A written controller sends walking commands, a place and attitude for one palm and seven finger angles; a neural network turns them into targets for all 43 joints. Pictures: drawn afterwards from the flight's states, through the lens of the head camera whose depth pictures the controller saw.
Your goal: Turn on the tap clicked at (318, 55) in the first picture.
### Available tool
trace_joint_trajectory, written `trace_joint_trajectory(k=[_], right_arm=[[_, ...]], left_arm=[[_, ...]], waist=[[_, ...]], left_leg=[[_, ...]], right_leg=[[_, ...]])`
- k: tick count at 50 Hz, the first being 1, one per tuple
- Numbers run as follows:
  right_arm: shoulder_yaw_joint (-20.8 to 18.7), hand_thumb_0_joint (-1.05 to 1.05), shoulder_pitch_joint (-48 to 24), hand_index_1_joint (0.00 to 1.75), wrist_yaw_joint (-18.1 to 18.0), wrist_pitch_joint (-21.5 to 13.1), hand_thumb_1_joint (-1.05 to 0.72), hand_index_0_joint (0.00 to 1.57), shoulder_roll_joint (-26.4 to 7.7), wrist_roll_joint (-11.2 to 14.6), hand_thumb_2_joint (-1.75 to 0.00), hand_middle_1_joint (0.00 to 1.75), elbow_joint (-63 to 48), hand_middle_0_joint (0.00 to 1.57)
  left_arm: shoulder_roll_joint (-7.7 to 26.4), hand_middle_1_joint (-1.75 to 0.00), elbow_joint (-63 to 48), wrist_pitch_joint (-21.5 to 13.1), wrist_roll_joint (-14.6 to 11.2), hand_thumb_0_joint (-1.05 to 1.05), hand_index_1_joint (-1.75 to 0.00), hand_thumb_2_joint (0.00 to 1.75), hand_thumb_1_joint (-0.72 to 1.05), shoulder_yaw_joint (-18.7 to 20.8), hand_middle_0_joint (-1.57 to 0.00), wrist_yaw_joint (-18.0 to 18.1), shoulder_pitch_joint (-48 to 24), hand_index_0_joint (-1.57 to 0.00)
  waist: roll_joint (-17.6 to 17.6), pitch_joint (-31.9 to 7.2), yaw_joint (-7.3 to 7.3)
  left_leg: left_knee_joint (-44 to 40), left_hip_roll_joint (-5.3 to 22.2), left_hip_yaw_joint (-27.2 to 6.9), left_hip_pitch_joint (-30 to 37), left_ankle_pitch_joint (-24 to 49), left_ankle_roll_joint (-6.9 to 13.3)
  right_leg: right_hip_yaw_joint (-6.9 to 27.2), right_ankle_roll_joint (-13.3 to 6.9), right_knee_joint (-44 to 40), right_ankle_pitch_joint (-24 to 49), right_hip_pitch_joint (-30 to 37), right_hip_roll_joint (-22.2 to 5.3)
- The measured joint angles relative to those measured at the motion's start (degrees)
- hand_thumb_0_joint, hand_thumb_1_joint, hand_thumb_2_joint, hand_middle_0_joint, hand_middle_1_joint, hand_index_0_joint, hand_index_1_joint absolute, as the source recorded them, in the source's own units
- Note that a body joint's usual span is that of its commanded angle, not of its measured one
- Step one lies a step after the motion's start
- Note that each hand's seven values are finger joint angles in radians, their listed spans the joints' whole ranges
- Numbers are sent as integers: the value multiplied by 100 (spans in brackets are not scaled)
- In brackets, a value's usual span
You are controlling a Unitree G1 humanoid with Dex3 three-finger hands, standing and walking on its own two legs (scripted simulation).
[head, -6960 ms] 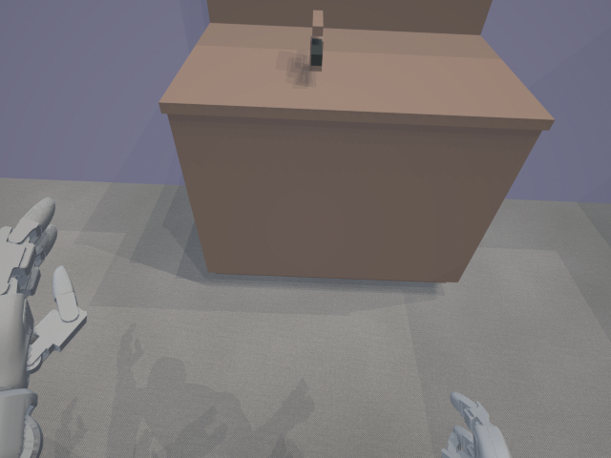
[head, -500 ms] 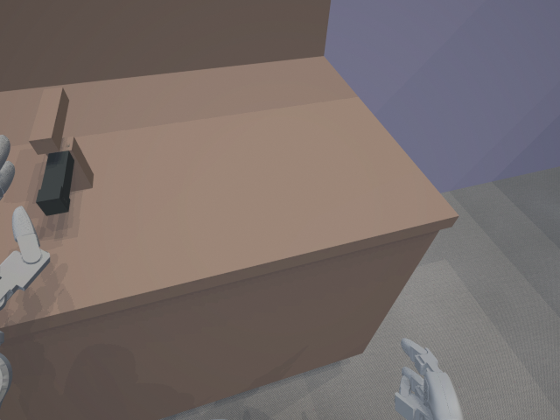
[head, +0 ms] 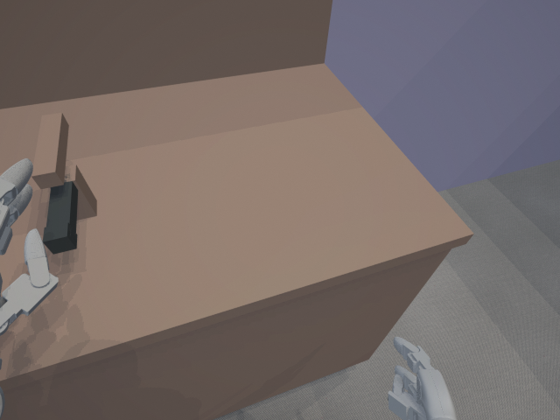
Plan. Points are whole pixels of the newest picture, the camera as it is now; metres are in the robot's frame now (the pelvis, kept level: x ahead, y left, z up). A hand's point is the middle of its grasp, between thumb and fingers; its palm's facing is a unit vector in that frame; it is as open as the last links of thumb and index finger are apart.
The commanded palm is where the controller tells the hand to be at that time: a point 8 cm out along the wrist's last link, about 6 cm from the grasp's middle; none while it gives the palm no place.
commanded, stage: come to a stop and stand still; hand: left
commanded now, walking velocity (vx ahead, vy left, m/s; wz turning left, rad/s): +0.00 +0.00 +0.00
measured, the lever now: (60, 238) +0.30 +0.32 +0.10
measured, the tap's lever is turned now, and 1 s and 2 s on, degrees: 0 0 0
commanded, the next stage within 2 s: look again from close up in 1.04 s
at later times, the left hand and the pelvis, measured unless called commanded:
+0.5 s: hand (61, 302) +0.19 +0.23 +0.17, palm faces +0.41 -0.83 -0.37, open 7.4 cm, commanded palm +0.14 +0.26 +0.18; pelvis -0.02 -0.02 +0.00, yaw +0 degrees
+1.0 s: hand (32, 295) +0.20 +0.27 +0.16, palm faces +0.40 -0.85 -0.35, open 7.4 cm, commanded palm +0.15 +0.30 +0.18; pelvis -0.01 +0.02 +0.01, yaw +0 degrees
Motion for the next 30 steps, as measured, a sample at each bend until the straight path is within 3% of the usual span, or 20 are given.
trace_joint_trajectory(k=[3, 6, 9, 12, 17, 22, 30], right_arm=[[-15, 1, -124, 30, -90, 73, -91, 21, -145, 19, -90, 30, 111, 20], [-66, 2, -126, 30, -109, 101, -91, 21, -272, 65, -90, 30, 198, 20], [-101, 2, -91, 30, -131, 145, -91, 20, -361, 91, -90, 30, 275, 20], [-133, 2, -12, 30, -170, 162, -91, 20, -443, 81, -90, 30, 276, 20], [-186, 2, 21, 30, -216, 231, -91, 20, -454, 74, -90, 30, 313, 20], [-192, 2, 77, 30, -196, 260, -91, 20, -448, 92, -90, 30, 254, 20], [-101, 2, 169, 30, -156, 308, -91, 20, -359, 88, -90, 30, 302, 20]], left_arm=[[-103, -30, 383, 74, 6, 1, -30, 90, 89, -10, -21, 37, -177, -21], [-313, -30, 576, 146, -66, 1, -30, 90, 89, -103, -21, 101, -330, -21], [-530, -30, 574, 195, -76, 1, -30, 90, 89, -250, -21, 157, -318, -21], [-629, -30, 485, 206, -53, 1, -30, 90, 89, -423, -20, 196, -279, -21], [-512, -30, 385, 180, -32, 1, -30, 90, 89, -464, -21, 224, -250, -21], [-366, -30, 434, 145, -38, 1, -30, 90, 89, -328, -21, 241, -251, -21], [-471, -30, 563, 274, -31, 1, -30, 90, 89, -420, -20, 229, -184, -20]], waist=[[258, -12, 42], [342, -118, 69], [272, -220, 98], [227, -234, 45], [122, -129, 37], [204, -101, -3], [202, -125, 11]], left_leg=[[221, 174, -59, -87, -107, -88], [403, 146, -281, -178, -188, -134], [620, 32, -453, -187, -421, -102], [283, 20, -528, 13, -153, -48], [-37, 23, -521, 218, -115, -185], [-46, 56, -530, 187, -60, -144], [-162, -1, -470, 230, 4, -67]], right_leg=[[-59, -443, -277, 168, 134, 193], [-99, -584, -303, 160, 103, 248], [-57, -608, -329, 190, 67, 248], [-110, -616, -333, 202, 77, 255], [-109, -580, -428, 278, 168, 247], [-114, -555, -662, 447, 243, 288], [-49, -451, -827, 559, 298, 235]])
